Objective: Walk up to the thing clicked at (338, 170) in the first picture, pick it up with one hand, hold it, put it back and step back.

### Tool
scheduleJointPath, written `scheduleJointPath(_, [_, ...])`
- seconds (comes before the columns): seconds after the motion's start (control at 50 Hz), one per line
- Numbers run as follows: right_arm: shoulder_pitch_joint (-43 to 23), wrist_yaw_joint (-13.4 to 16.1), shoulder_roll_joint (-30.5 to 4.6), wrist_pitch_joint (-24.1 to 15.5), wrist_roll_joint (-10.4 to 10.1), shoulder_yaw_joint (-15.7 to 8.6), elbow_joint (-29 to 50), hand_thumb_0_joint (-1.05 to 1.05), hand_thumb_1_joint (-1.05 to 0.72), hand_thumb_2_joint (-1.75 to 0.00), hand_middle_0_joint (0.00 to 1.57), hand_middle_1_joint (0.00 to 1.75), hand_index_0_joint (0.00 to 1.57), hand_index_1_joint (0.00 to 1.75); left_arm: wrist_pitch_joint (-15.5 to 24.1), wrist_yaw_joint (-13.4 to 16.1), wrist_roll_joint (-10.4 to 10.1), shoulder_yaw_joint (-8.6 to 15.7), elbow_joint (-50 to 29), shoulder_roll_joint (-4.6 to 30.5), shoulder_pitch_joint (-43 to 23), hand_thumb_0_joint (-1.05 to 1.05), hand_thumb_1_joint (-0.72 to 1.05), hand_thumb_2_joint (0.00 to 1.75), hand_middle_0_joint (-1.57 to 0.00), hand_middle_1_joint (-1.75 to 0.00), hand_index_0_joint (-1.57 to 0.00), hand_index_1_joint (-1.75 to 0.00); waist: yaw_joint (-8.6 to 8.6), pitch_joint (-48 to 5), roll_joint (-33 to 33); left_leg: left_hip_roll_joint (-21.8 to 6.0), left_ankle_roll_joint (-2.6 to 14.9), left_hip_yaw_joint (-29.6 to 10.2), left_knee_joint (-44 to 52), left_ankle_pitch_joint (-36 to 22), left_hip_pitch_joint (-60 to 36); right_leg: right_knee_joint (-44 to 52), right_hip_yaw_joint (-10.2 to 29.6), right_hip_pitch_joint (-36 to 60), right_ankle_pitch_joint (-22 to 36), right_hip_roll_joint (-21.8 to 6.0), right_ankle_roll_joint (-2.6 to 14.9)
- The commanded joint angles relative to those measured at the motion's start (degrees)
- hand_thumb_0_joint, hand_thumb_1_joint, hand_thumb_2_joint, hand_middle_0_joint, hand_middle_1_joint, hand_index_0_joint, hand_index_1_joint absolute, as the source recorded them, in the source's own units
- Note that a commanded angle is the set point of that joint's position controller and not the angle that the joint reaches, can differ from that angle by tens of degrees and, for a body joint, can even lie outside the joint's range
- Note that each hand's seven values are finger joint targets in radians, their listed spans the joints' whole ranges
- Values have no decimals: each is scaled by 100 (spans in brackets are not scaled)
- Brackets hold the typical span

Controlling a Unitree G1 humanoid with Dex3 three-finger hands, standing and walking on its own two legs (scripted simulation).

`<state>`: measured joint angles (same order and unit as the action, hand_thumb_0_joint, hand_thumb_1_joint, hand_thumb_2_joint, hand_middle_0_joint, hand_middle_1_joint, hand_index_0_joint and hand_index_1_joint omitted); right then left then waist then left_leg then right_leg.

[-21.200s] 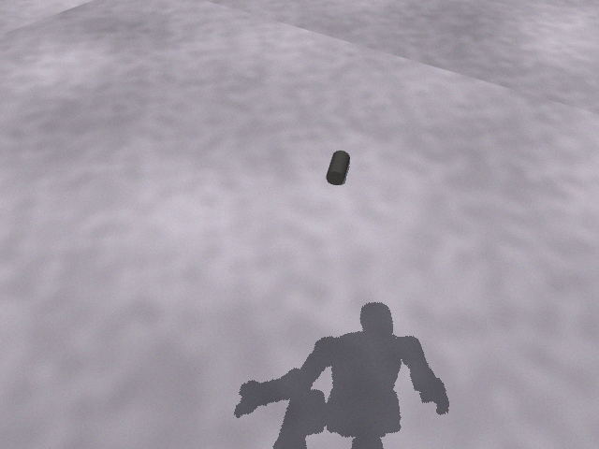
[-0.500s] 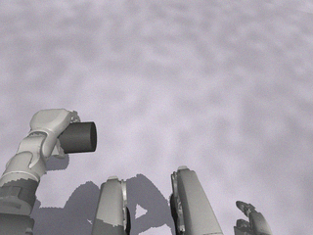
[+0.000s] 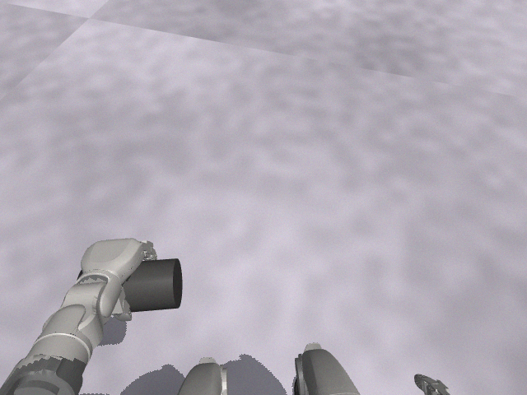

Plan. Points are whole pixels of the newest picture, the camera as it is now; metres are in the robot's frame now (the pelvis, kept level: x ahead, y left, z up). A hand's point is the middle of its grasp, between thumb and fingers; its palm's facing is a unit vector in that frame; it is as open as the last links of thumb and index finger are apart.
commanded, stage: lift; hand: left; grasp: from above
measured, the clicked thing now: (133, 286) +0.33 +0.22 -0.12
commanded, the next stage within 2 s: hold in 0.28 s
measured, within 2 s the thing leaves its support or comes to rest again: neither
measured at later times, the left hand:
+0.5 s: hand (111, 258) +0.35 +0.22 -0.02, palm faces -0.50 -0.04 -0.87, open 10.9 cm
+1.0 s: hand (105, 254) +0.34 +0.22 +0.01, palm faces -0.50 -0.02 -0.87, open 10.9 cm
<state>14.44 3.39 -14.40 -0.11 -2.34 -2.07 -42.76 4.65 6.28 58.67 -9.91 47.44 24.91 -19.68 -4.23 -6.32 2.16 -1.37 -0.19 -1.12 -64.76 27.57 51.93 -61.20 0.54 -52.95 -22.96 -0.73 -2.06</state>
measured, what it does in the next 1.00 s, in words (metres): rises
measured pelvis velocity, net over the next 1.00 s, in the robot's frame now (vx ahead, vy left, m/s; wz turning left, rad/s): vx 0.04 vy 0.00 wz -0.01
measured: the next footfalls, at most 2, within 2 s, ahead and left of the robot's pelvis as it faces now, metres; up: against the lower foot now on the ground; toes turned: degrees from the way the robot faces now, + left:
none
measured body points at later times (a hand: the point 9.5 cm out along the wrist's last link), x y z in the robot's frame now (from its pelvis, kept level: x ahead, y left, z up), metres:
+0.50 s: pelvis +0.04 +0.00 +0.05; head +0.09 +0.00 +0.50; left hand +0.37 +0.22 +0.03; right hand +0.13 -0.27 -0.07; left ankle +0.04 +0.12 -0.65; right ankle +0.07 -0.14 -0.65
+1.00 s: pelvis +0.04 +0.00 +0.07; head +0.07 -0.01 +0.52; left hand +0.36 +0.22 +0.06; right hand +0.15 -0.27 -0.05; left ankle +0.04 +0.12 -0.65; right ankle +0.07 -0.14 -0.65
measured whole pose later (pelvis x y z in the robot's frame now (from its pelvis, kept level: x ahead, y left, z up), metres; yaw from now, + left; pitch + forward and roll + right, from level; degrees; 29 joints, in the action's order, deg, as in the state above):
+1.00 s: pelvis +0.04 +0.00 +0.07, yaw -1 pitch +5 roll +0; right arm 13.2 2.9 -14.9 3.3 -2.6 -3.4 -40.4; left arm 5.2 -1.0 58.5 -10.9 39.7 24.0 -14.0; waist -1.6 -2.8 2.5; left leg -0.9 0.0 1.0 -39.1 20.2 24.1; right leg -37.1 1.9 -26.2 -16.2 -1.3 -2.2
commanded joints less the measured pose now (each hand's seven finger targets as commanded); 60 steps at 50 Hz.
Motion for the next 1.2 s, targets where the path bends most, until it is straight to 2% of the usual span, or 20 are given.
scheduleJointPath(0.0, [157, 31, -845, -202, 1, -279, 533, 0, -89, -90, 20, 30, 20, 30, -39, 323, -105, 646, -1317, 1419, -2044, 0, 77, 86, -120, -50, -114, -55, 46, -1977, 169, 223, 78, 44, 1497, -892, -1685, 1376, -79, 1589, 675, 220, 242])
scheduleJointPath(0.02, [170, 24, -823, -201, 0, -266, 537, 0, -89, -90, 20, 30, 20, 30, -47, 305, -126, 576, -1264, 1321, -2058, 0, 78, 87, -120, -50, -115, -56, -2, -1885, 108, 221, 80, 35, 1577, -909, -1700, 1450, -77, 1663, 687, 222, 240])
scheduleJointPath(0.14, [83, 8, -815, -154, -17, -300, 595, 0, -89, -90, 20, 30, 20, 30, -42, 228, -39, 571, -1200, 1324, -1769, 0, 86, 83, -122, -54, -120, -57, 136, -1746, 105, 238, 60, 71, 1976, -1305, -2191, 1816, -57, 2129, 1000, 206, 248])
scheduleJointPath(0.18, [88, -6, -794, -135, -20, -299, 595, 0, -89, -90, 20, 30, 20, 30, -48, 189, -102, 464, -1223, 1118, -1777, 0, 86, 83, -122, -54, -120, -57, 107, -1696, 108, 228, 43, 63, 2095, -1442, -2330, 1905, -68, 2197, 1108, 215, 253])
scheduleJointPath(0.2, [75, 1, -814, -118, -28, -320, 595, 0, -89, -90, 20, 30, 20, 30, -51, 181, -83, 527, -1279, 1224, -1773, 0, 88, 84, -124, -54, -121, -57, 164, -1748, 134, 230, 47, 81, 2136, -1555, -2467, 1973, -66, 2304, 1206, 210, 252])
scheduleJointPath(0.22, [81, 1, -819, -109, -25, -331, 616, 0, -89, -90, 20, 30, 20, 30, -54, 170, -91, 523, -1312, 1219, -1829, 0, 87, 82, -123, -54, -121, -56, 114, -1778, 129, 226, 41, 80, 2168, -1668, -2562, 2021, -61, 2377, 1293, 212, 245])
scheduleJointPath(0.24, [69, 1, -819, -98, -22, -330, 621, 0, -89, -89, 20, 30, 20, 30, -54, 167, -100, 556, -1360, 1262, -1840, 0, 87, 83, -123, -54, -121, -56, 151, -1821, 96, 226, 43, 75, 2214, -1749, -2627, 2061, -66, 2502, 1362, 214, 243])
scheduleJointPath(0.3, [77, 11, -813, -64, -26, -341, 592, 0, -89, -90, 20, 30, 20, 30, -55, 126, -102, 532, -1377, 1192, -1794, 0, 87, 87, -124, -55, -122, -57, 99, -1728, 139, 218, 20, 90, 2330, -1966, -2829, 2157, -71, 2537, 1527, 228, 245])
scheduleJointPath(0.36, [34, 7, -837, -51, -20, -370, 623, 0, -89, -89, 20, 30, 20, 30, -12, 124, -95, 559, -1554, 1235, -1793, 0, 86, 83, -122, -55, -121, -56, 161, -1782, 273, 167, -48, 17, 2481, -2322, -3171, 2185, -158, 2569, 1650, 256, 278])
scheduleJointPath(0.44, [-3, 6, -836, -5, -16, -367, 612, 0, -89, -89, 20, 30, 20, 30, 7, 54, -5, 512, -1640, 1245, -1882, 0, 85, 81, -121, -51, -119, -53, 130, -1633, 293, 179, -51, 55, 2611, -2436, -3267, 2328, -140, 2684, 1780, 259, 276])
scheduleJointPath(0.56, [-42, -14, -861, 43, -13, -374, 676, 0, -89, -89, 20, 30, 20, 30, -20, -54, -86, 492, -1738, 1157, -1717, 0, 83, 88, -124, -48, -120, -53, 173, -1695, 122, 200, -42, 74, 2718, -2879, -3564, 2486, -133, 3071, 2167, 244, 259])
scheduleJointPath(0.64, [-6, -35, -897, 73, -13, -417, 664, 0, -89, -89, 20, 30, 20, 30, -35, -186, -44, 483, -1617, 1170, -1548, 0, 82, 87, -124, -46, -119, -52, 178, -1703, 119, 183, -48, 99, 2719, -3350, -3711, 2497, -138, 3125, 2452, 258, 264])
scheduleJointPath(0.78, [-133, -31, -851, 132, -13, -389, 800, 0, -89, -90, 20, 30, 20, 30, 19, -427, -39, 491, -1898, 1182, -1482, 0, 86, 86, -127, -44, -122, -50, 245, -1516, 140, 217, -25, 156, 2894, -3120, -3664, 2642, -95, 3286, 2397, 252, 271])
scheduleJointPath(0.86, [-253, -23, -872, 139, -23, -373, 896, 0, -89, -90, 20, 30, 20, 30, 46, -461, -41, 612, -1971, 1308, -1448, 0, 86, 85, -129, -42, -123, -48, 288, -1312, 212, 206, -27, 157, 3049, -2752, -3616, 2756, -112, 3255, 2059, 256, 288])
scheduleJointPath(0.88, [-278, -23, -877, 137, -33, -374, 929, 0, -89, -90, 20, 30, 20, 30, 71, -464, -86, 619, -2202, 1320, -1604, 0, 87, 84, -129, -42, -123, -48, 312, -1434, 237, 200, -28, 150, 3090, -2686, -3720, 2767, -112, 3333, 2004, 263, 288])
scheduleJointPath(0.96, [-338, -11, -880, 120, -33, -363, 940, 0, -90, -90, 20, 30, 20, 30, 66, -440, -56, 666, -2072, 1318, -1459, 0, 84, 85, -128, -42, -122, -48, 291, -1315, 141, 196, -11, 138, 3152, -2565, -3672, 2819, -106, 3345, 1891, 260, 276])
scheduleJointPath(1.04, [-389, -3, -858, 124, -38, -357, 991, 0, -90, -90, 20, 30, 20, 30, 74, -461, -75, 662, -2121, 1294, -1418, 0, 84, 87, -130, -39, -123, -47, 318, -1280, 41, 229, 35, 182, 3220, -2424, -3677, 2917, -62, 3442, 1852, 237, 261])
scheduleJointPath(1.1, [-464, 13, -856, 111, -45, -332, 1007, 0, -89, -90, 20, 30, 20, 30, 102, -508, -153, 598, -2260, 1255, -1560, 0, 85, 86, -129, -42, -123, -49, 264, -1221, 33, 233, 54, 172, 3300, -2165, -3693, 2996, -49, 3416, 1635, 234, 243])
scheduleJointPath(1.14, [-524, 21, -836, 95, -45, -313, 1018, 0, -89, -90, 20, 30, 20, 30, 119, -532, -172, 601, -2128, 1236, -1354, 0, 84, 86, -130, -39, -123, -47, 305, -1099, -28, 245, 67, 170, 3362, -1940, -3653, 3078, -48, 3436, 1425, 220, 235])
scheduleJointPath(1.18, [-571, 37, -837, 83, -44, -301, 1035, 0, -89, -90, 20, 30, 20, 30, 155, -546, -201, 652, -2385, 1328, -1528, 0, 87, 84, -129, -41, -124, -47, 326, -1206, 103, 237, 56, 177, 3396, -1945, -3731, 3078, -35, 3442, 1439, 226, 242])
